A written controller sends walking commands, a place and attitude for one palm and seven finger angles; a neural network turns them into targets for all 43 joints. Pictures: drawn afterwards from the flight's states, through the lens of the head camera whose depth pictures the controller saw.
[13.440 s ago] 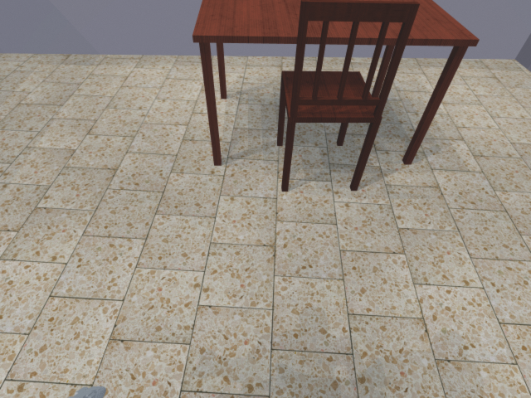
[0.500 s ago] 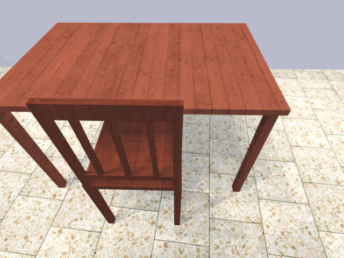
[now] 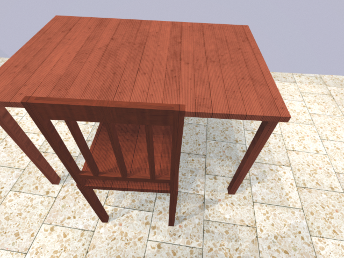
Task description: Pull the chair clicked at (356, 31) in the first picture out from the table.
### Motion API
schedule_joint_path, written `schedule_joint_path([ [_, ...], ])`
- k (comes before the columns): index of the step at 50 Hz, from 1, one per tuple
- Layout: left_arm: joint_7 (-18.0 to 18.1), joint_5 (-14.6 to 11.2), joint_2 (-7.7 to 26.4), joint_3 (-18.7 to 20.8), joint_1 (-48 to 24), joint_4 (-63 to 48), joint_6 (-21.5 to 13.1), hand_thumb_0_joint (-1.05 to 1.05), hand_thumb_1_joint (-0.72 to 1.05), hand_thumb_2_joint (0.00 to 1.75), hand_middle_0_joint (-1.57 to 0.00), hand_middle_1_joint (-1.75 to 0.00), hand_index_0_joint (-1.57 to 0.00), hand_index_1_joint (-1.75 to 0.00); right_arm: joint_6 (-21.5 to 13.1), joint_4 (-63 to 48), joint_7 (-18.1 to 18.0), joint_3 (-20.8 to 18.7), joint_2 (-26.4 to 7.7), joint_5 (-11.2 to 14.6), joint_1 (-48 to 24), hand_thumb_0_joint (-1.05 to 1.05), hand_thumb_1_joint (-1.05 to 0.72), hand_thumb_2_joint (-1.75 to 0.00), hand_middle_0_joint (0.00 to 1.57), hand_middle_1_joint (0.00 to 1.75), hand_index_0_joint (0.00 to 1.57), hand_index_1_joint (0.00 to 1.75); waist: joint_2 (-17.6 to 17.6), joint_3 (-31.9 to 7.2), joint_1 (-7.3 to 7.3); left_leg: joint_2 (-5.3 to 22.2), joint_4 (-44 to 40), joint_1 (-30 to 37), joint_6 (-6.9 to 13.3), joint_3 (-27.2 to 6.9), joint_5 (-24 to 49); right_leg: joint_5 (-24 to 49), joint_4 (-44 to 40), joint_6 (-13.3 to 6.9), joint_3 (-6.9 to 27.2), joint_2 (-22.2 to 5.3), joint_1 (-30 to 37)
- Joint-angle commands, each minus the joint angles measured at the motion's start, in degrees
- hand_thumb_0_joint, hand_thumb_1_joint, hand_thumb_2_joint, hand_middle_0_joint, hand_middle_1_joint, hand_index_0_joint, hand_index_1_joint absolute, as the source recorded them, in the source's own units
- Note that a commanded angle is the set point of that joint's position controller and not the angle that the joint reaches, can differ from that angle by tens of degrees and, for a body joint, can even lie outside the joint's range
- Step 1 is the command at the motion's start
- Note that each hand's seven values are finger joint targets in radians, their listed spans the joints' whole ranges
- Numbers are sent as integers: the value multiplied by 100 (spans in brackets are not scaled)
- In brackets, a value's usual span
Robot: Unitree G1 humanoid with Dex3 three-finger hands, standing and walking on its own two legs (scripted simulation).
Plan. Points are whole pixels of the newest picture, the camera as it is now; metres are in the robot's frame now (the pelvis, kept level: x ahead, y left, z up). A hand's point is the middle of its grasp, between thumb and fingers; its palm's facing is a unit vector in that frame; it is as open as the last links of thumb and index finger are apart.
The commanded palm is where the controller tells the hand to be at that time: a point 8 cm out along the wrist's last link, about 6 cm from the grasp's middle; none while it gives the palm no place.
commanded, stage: look again from close up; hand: left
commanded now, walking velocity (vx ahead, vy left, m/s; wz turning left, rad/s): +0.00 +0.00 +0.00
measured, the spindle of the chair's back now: (117, 152) +0.43 +0.20 -0.08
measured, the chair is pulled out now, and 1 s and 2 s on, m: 0.00 0.00 0.00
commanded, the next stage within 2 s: raise the hand toward the chair's back in 1.12 s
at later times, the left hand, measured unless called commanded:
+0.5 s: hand out of the picture -0.01 +0.19 -0.17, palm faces +0.00 -0.98 -0.19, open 7.3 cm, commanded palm none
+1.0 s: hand out of the picture -0.03 +0.18 -0.18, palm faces +0.00 -0.99 -0.17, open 7.3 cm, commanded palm none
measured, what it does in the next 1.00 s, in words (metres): stands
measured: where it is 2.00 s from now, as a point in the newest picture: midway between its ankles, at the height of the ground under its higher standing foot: outside the picture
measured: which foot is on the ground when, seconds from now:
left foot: down 0.00-1.00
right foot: down 0.00-1.00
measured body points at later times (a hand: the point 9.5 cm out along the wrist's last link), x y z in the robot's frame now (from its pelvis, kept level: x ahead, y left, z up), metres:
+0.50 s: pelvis +0.00 +0.01 +0.00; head +0.01 +0.02 +0.45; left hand -0.01 +0.24 -0.16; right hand +0.00 -0.21 -0.16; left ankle -0.01 +0.13 -0.74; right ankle -0.06 -0.08 -0.74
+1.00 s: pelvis -0.01 +0.02 +0.00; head +0.00 +0.03 +0.45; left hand -0.03 +0.24 -0.16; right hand -0.02 -0.19 -0.16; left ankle -0.01 +0.13 -0.74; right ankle -0.06 -0.08 -0.74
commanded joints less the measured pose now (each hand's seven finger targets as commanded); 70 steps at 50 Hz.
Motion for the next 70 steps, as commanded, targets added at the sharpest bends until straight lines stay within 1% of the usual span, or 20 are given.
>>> schedule_joint_path([
  [1,47,-20,641,121,470,-135,-84,0,90,90,-20,-30,-20,-30,-59,-127,-26,-96,-546,21,303,0,-90,-90,20,30,20,30,41,81,-1,414,-220,421,209,-406,1366,2259,-413,104,615,-780,-434],
  [6,44,-22,644,116,479,-138,-77,0,90,90,-20,-30,-20,-30,-71,-109,-31,-94,-556,23,308,0,-90,-90,20,30,20,30,174,108,8,437,-282,460,235,-439,1486,2102,-445,91,615,-771,-445],
  [16,45,-23,638,114,473,-142,-70,0,90,90,-20,-30,-20,-30,-102,-52,-29,-88,-573,23,393,0,-90,-90,20,30,20,30,80,48,9,456,-390,527,279,-500,1642,1921,-449,86,582,-767,-393],
  [19,43,-19,610,108,487,-134,-55,0,90,90,-20,-30,-20,-30,-96,-31,-26,-82,-554,22,369,0,-90,-90,20,30,20,30,72,267,33,444,-452,432,289,-516,1467,1708,-511,93,587,-764,-495],
  [22,44,-21,609,113,479,-142,-58,0,90,90,-20,-30,-20,-30,-108,-14,-25,-86,-548,21,451,0,-90,-90,20,30,20,30,69,128,17,446,-458,500,300,-531,1574,1719,-488,86,572,-763,-433],
  [38,43,-26,515,91,561,-119,-42,0,90,90,-20,-30,-20,-30,-108,57,-19,-86,-432,39,586,0,-90,-90,20,30,20,30,90,400,10,422,-586,335,327,-558,1118,1167,-616,83,587,-726,-628],
  [47,54,-26,463,91,645,-100,-54,0,90,90,-20,-30,-20,-30,-146,84,-29,-100,-415,37,667,0,-90,-90,20,30,20,30,125,113,1,442,-516,523,345,-569,1476,1373,-520,82,589,-742,-582],
  [54,55,-20,431,84,678,-99,-45,0,90,90,-20,-30,-20,-30,-130,101,-25,-104,-377,42,651,0,-90,-90,20,30,20,30,74,366,10,417,-551,349,339,-584,1207,1211,-577,81,587,-737,-681],
  [57,57,-22,414,79,700,-104,-53,0,90,90,-20,-30,-20,-30,-130,102,-24,-111,-382,38,672,0,-90,-90,20,30,20,30,68,252,-8,427,-540,450,342,-583,1253,1252,-559,76,604,-741,-693],
  [60,57,-19,412,78,693,-110,-47,0,90,90,-20,-30,-20,-30,-125,110,-23,-110,-360,41,666,0,-90,-90,20,30,20,30,106,375,-3,423,-563,363,334,-574,1154,1170,-589,73,609,-730,-740],
  [61,225,124,545,112,751,35,-210,0,90,90,-20,-30,-20,-30,-146,-328,42,-112,-587,26,156,0,-90,-90,20,30,20,30,213,523,91,470,718,-212,136,-423,1876,3177,-546,182,807,-1028,-850],
  [62,138,-1086,1613,473,-3207,-8722,-1259,0,88,89,-20,-30,-20,-30,-874,-2413,-176,-352,-1663,273,407,0,-90,-90,20,30,20,30,1262,-2194,-683,-146,21,1441,251,-456,1990,2551,187,96,146,-439,-470],
  [63,439,-806,1999,904,-2656,-8517,-1216,0,85,88,-20,-29,-20,-29,-1332,-2070,-404,-118,-1075,300,-247,0,-90,-90,20,30,20,30,1420,-1949,-308,135,77,1554,215,-241,1898,1311,424,114,-44,-225,-978],
  [64,443,-736,375,41,207,-6697,-477,0,83,87,-19,-29,-19,-29,-1699,-2190,-289,-260,-946,262,1,0,-90,-90,20,30,20,30,1315,-1496,-202,240,-170,1191,230,-494,2001,521,765,76,-281,-162,-1411],
  [65,406,-977,-391,-473,515,-6279,-217,0,81,86,-19,-29,-19,-29,-1809,-2045,-244,-232,-990,372,76,0,-90,-90,20,30,20,30,948,-861,-305,92,47,498,214,-596,1497,386,791,135,-375,-237,-1591],
  [66,319,-1110,-371,-538,38,-6903,-465,0,78,85,-19,-28,-19,-28,-1867,-2370,-251,-296,-1153,370,-3,0,-90,-90,20,30,20,30,765,-457,-330,16,298,40,195,-687,766,492,682,188,-448,-254,-1761],
  [67,244,-1054,-60,-329,-28,-6666,-719,0,76,84,-19,-28,-19,-28,-1919,-2457,-250,-362,-1306,288,-48,0,-90,-90,20,30,20,30,179,-304,-507,-54,614,-366,240,-708,249,338,625,221,-420,-241,-2164],
  [68,125,-1044,-123,-215,218,-6227,-977,0,74,83,-18,-27,-18,-27,-1924,-2609,-219,-403,-1311,215,-24,0,-90,-90,20,30,20,30,-499,-231,-538,-154,939,-812,242,-709,11,83,756,228,-491,-209,-2499],
  [69,-79,-1045,-415,-291,430,-5598,-1330,0,71,82,-18,-27,-18,-27,-1903,-2704,-174,-451,-1280,129,-113,0,-90,-90,20,30,20,30,-1240,-227,-493,-150,1333,-1290,196,-693,-144,-218,1054,240,-506,-176,-3071],
  [70,-368,-1143,-414,-19,1024,-5153,-1748,0,69,81,-18,-27,-18,-27,-1887,-2863,-122,-517,-1248,90,-276,0,-90,-90,20,30,20,30,-1579,-296,-183,-135,1600,-1866,122,-662,-347,-545,1402,216,-497,-166,-3393],
])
